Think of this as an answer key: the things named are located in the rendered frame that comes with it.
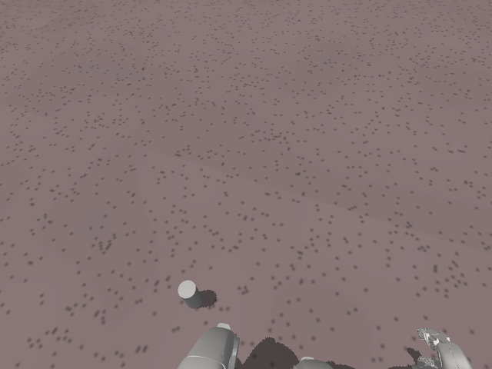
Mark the right robot hand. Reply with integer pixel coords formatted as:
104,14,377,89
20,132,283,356
412,327,473,369

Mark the can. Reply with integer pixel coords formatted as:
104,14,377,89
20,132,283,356
178,281,202,309

